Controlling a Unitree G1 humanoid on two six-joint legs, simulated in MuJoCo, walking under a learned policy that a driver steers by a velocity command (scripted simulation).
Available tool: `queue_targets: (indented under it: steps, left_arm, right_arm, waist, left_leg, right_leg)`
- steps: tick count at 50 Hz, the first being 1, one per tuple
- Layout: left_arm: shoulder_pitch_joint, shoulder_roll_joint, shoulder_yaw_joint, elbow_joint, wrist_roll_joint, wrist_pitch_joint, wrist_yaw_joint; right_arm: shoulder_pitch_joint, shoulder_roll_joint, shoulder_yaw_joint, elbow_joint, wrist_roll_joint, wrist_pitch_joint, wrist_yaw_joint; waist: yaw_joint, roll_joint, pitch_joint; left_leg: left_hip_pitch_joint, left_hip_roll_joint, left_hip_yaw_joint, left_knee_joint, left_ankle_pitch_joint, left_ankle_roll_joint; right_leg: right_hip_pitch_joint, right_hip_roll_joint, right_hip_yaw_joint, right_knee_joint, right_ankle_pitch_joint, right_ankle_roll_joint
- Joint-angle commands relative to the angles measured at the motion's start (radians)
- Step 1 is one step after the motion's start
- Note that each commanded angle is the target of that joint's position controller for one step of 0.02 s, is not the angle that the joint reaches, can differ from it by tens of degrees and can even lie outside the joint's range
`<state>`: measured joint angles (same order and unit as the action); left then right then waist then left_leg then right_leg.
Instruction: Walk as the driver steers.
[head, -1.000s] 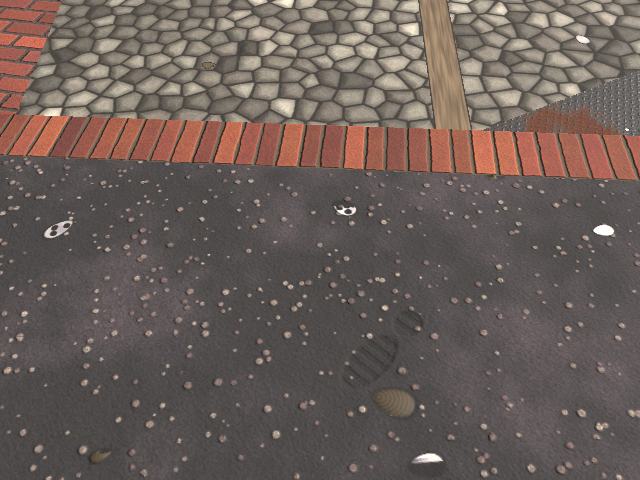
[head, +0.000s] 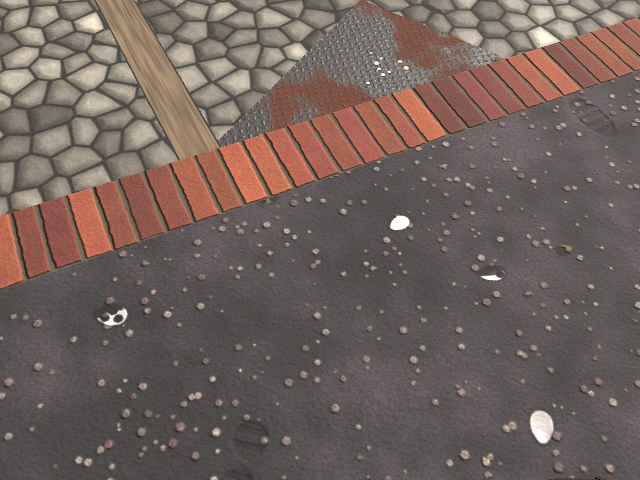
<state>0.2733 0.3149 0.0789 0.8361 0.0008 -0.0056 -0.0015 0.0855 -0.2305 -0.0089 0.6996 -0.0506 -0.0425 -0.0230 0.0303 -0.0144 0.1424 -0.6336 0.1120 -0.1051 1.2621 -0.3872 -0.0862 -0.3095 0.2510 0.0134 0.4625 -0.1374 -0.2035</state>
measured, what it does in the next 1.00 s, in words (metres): walks ahead, turning right: left foot, then right foot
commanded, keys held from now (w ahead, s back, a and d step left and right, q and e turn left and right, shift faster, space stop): e+shift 0.20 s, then shift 0.68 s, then w+shift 0.12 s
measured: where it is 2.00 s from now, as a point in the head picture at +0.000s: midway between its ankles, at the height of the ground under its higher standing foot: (393, 267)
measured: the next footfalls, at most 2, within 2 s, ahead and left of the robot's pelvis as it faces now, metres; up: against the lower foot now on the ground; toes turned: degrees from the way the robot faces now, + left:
left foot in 0.36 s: +0.31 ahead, +0.12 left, +0.00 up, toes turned -26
right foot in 0.74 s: +0.15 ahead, -0.03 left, +0.00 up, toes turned -19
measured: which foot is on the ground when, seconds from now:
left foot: up 0.00-0.34, down 0.36-0.92, up 0.94-1.00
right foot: down 0.00-0.36, up 0.38-0.72, down 0.74-1.00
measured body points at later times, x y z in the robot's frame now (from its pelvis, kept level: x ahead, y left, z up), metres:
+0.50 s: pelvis +0.16 +0.08 +0.01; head +0.21 +0.08 +0.46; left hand +0.37 +0.32 -0.11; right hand +0.21 -0.23 -0.08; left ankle +0.27 +0.14 -0.72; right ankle +0.05 +0.00 -0.64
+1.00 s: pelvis +0.19 +0.06 +0.02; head +0.18 +0.06 +0.47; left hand +0.35 +0.28 -0.11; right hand +0.14 -0.21 -0.11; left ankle +0.26 +0.14 -0.70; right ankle +0.11 -0.01 -0.72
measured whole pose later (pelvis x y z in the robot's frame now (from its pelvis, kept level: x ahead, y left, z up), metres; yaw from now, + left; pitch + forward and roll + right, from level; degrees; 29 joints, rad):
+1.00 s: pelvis +0.19 +0.06 +0.02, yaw -24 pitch -1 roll +0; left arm 0.29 0.24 0.00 0.91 0.02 0.00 0.01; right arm 0.29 -0.27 -0.02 0.88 -0.02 0.03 0.02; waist 0.00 0.02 -0.02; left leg -0.35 -0.02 0.00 0.67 -0.33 0.04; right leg -0.08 0.07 0.08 0.38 -0.33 -0.09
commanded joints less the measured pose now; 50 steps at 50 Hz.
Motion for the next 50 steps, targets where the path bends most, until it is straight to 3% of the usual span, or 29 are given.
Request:
queue_targets:
  steps: [1,5,9,13,15,17,18,19,20,21,22,23,25,26,30,34,36,37,38,39,40,41,44,45,46,47,48,49,50]
  left_arm:
    - [0.015,0.154,0.041,-0.089,0.001,-0.021,0.010]
    - [0.079,0.156,0.048,-0.108,-0.012,0.018,0.029]
    - [0.123,0.170,0.057,-0.123,-0.002,0.037,0.035]
    - [0.129,0.160,0.054,-0.129,0.013,0.039,0.038]
    - [0.103,0.154,0.048,-0.137,0.019,0.040,0.039]
    - [0.029,0.155,0.038,-0.154,0.009,0.032,0.035]
    - [0.026,0.139,0.029,-0.158,-0.005,0.022,0.031]
    - [0.115,0.080,0.012,-0.167,-0.005,0.017,0.030]
    - [0.174,0.148,0.030,-0.165,0.009,0.035,0.038]
    - [0.167,0.170,0.029,-0.126,0.044,0.042,0.039]
    - [0.101,0.170,0.027,-0.113,0.043,0.049,0.029]
    - [0.069,0.152,0.023,-0.115,0.030,0.057,0.019]
    - [0.052,0.120,0.008,-0.113,0.017,0.069,0.004]
    - [0.052,0.110,0.003,-0.110,0.014,0.072,0.000]
    - [0.007,0.073,-0.023,-0.093,0.013,0.080,0.001]
    - [-0.001,0.052,-0.044,-0.057,0.007,0.071,0.007]
    - [0.033,0.041,-0.051,-0.026,0.013,0.054,0.014]
    - [0.010,0.065,-0.051,-0.029,0.024,0.041,0.020]
    - [-0.018,0.124,-0.045,-0.044,0.039,0.029,0.028]
    - [-0.073,0.093,-0.060,-0.038,0.029,0.020,0.025]
    - [-0.138,0.043,-0.077,-0.040,0.026,0.009,0.023]
    - [-0.135,0.039,-0.080,-0.026,0.025,0.001,0.025]
    - [-0.064,0.054,-0.078,0.021,0.013,-0.005,0.032]
    - [-0.011,0.072,-0.068,0.040,0.012,-0.001,0.031]
    - [0.020,0.110,-0.052,0.046,0.014,0.006,0.027]
    - [0.057,0.144,-0.036,0.051,0.019,0.009,0.021]
    - [0.064,0.162,-0.023,0.054,0.019,0.006,0.018]
    - [0.066,0.138,-0.021,0.055,0.022,-0.004,0.016]
    - [0.056,0.125,-0.018,0.055,0.022,-0.017,0.015]
  right_arm:
    - [0.146,-0.114,-0.027,-0.036,0.002,0.038,-0.001]
    - [0.018,-0.134,-0.022,-0.096,0.005,0.057,-0.001]
    - [-0.096,-0.158,-0.013,-0.133,0.015,0.055,-0.006]
    - [-0.108,-0.181,-0.008,-0.127,0.026,0.031,-0.006]
    - [-0.064,-0.188,-0.007,-0.112,0.030,0.020,-0.006]
    - [0.043,-0.197,-0.014,-0.080,0.028,0.008,-0.014]
    - [0.094,-0.211,-0.019,-0.068,0.023,-0.001,-0.024]
    - [0.116,-0.266,-0.025,-0.086,0.032,0.005,-0.034]
    - [0.160,-0.282,-0.036,-0.072,0.048,0.031,-0.027]
    - [0.136,-0.221,-0.028,-0.075,0.059,0.041,-0.016]
    - [0.110,-0.169,-0.017,-0.079,0.058,0.045,-0.012]
    - [0.082,-0.156,-0.012,-0.078,0.044,0.051,-0.010]
    - [0.062,-0.181,-0.020,-0.060,0.025,0.051,-0.008]
    - [0.067,-0.180,-0.021,-0.051,0.025,0.050,-0.004]
    - [0.102,-0.180,-0.024,-0.013,0.027,0.048,0.003]
    - [0.146,-0.198,-0.036,0.025,0.024,0.070,0.015]
    - [0.164,-0.191,-0.035,0.042,0.032,0.079,0.012]
    - [0.183,-0.178,-0.033,0.046,0.034,0.075,0.012]
    - [0.185,-0.140,-0.023,0.029,0.047,0.066,0.017]
    - [0.146,-0.130,-0.020,0.030,0.051,0.065,0.016]
    - [0.145,-0.124,-0.019,0.052,0.046,0.065,0.017]
    - [0.150,-0.113,-0.016,0.068,0.040,0.063,0.019]
    - [0.189,-0.146,-0.021,0.115,0.035,0.050,0.023]
    - [0.209,-0.149,-0.023,0.134,0.035,0.049,0.025]
    - [0.190,-0.163,-0.030,0.132,0.030,0.052,0.029]
    - [0.119,-0.164,-0.033,0.107,0.024,0.056,0.037]
    - [0.059,-0.150,-0.031,0.079,0.024,0.056,0.043]
    - [0.033,-0.159,-0.037,0.067,0.027,0.049,0.044]
    - [0.044,-0.161,-0.041,0.068,0.025,0.038,0.048]
  waist:
    - [-0.061,0.082,-0.221]
    - [0.004,-0.019,-0.251]
    - [0.048,-0.053,-0.201]
    - [0.065,-0.079,-0.188]
    - [0.047,-0.093,-0.188]
    - [-0.024,-0.097,-0.192]
    - [-0.051,-0.022,-0.225]
    - [-0.011,0.197,-0.322]
    - [-0.005,0.316,-0.405]
    - [0.011,0.164,-0.315]
    - [-0.004,0.081,-0.257]
    - [0.003,0.067,-0.228]
    - [0.002,0.148,-0.193]
    - [0.004,0.162,-0.195]
    - [-0.018,0.188,-0.182]
    - [-0.032,0.206,-0.168]
    - [-0.010,0.171,-0.155]
    - [-0.020,0.115,-0.152]
    - [-0.038,-0.028,-0.167]
    - [-0.052,-0.100,-0.118]
    - [-0.080,-0.080,-0.090]
    - [-0.081,-0.089,-0.092]
    - [-0.070,-0.090,-0.096]
    - [-0.051,-0.084,-0.128]
    - [-0.025,-0.112,-0.090]
    - [0.016,-0.145,-0.014]
    - [0.040,-0.179,0.055]
    - [0.039,-0.132,0.087]
    - [0.020,-0.084,0.063]
  left_leg:
    - [0.084,-0.016,0.070,-0.111,0.098,-0.017]
    - [-0.015,-0.053,0.039,-0.210,0.225,0.004]
    - [-0.109,-0.101,-0.018,-0.337,0.195,0.019]
    - [-0.056,-0.136,-0.020,-0.491,0.171,0.051]
    - [0.084,-0.149,-0.017,-0.599,0.167,0.074]
    - [0.342,-0.157,-0.009,-0.795,0.264,0.110]
    - [0.515,-0.078,-0.068,-0.883,0.431,0.145]
    - [0.696,0.186,-0.316,-0.848,0.829,0.231]
    - [0.695,0.316,-0.552,-0.869,0.992,0.398]
    - [0.613,0.297,-0.534,-0.876,0.899,0.397]
    - [0.537,0.216,-0.402,-0.878,0.770,0.355]
    - [0.480,0.146,-0.308,-0.906,0.617,0.307]
    - [0.414,0.060,-0.200,-0.944,0.478,0.266]
    - [0.408,0.043,-0.175,-0.951,0.449,0.258]
    - [0.412,0.045,-0.181,-1.001,0.226,0.267]
    - [0.376,0.045,-0.194,-1.009,0.138,0.264]
    - [0.297,0.027,-0.180,-0.986,0.093,0.209]
    - [0.248,0.014,-0.168,-0.968,0.056,0.165]
    - [0.207,-0.047,-0.091,-0.881,0.021,0.118]
    - [0.349,-0.123,0.014,-0.839,0.077,0.104]
    - [0.468,-0.102,0.010,-0.838,0.149,0.107]
    - [0.504,-0.100,-0.002,-0.869,0.213,0.111]
    - [0.506,-0.065,-0.032,-0.889,0.270,0.119]
    - [0.469,-0.103,0.003,-0.845,0.101,0.127]
    - [0.360,-0.155,0.059,-0.758,-0.080,0.137]
    - [0.204,-0.174,0.113,-0.662,-0.097,0.135]
    - [0.072,-0.130,0.132,-0.549,-0.027,0.134]
    - [-0.040,-0.087,0.103,-0.474,0.005,0.132]
    - [-0.101,-0.064,0.087,-0.439,0.037,0.123]
  right_leg:
    - [0.047,-0.276,0.284,-0.074,0.852,-0.045]
    - [0.151,-0.238,0.367,-0.021,0.701,0.066]
    - [0.283,-0.256,0.505,-0.003,0.585,0.075]
    - [0.358,-0.270,0.530,0.066,0.696,0.076]
    - [0.307,-0.262,0.540,0.094,0.693,0.095]
    - [0.186,-0.223,0.536,0.146,0.637,0.137]
    - [0.109,-0.183,0.485,0.257,0.457,0.167]
    - [0.004,-0.085,0.323,0.485,-0.192,0.196]
    - [-0.074,0.025,0.180,0.629,-0.603,0.212]
    - [-0.123,-0.049,0.188,0.738,-0.532,0.219]
    - [-0.115,-0.067,0.187,0.759,-0.447,0.224]
    - [-0.100,-0.075,0.184,0.737,-0.398,0.231]
    - [-0.071,-0.074,0.151,0.705,-0.339,0.241]
    - [-0.058,-0.072,0.142,0.668,-0.331,0.242]
    - [-0.002,-0.115,0.095,0.405,-0.361,0.225]
    - [0.132,-0.155,0.020,0.115,-0.276,0.181]
    - [0.256,-0.167,0.027,-0.098,-0.120,0.140]
    - [0.296,-0.227,0.116,-0.145,-0.096,0.117]
    - [0.285,-0.381,0.306,-0.195,-0.176,0.073]
    - [0.040,-0.475,0.373,-0.247,-0.206,0.029]
    - [-0.047,-0.435,0.322,-0.247,-0.236,0.057]
    - [-0.046,-0.379,0.275,-0.233,-0.248,0.095]
    - [0.005,-0.317,0.221,-0.212,-0.180,0.126]
    - [0.055,-0.302,0.226,-0.224,-0.377,0.104]
    - [0.071,-0.328,0.289,-0.252,-0.608,0.060]
    - [0.093,-0.415,0.405,-0.333,-0.774,-0.001]
    - [0.116,-0.512,0.506,-0.403,-0.803,-0.058]
    - [0.169,-0.545,0.533,-0.418,-0.710,-0.082]
    - [0.247,-0.541,0.499,-0.405,-0.606,-0.080]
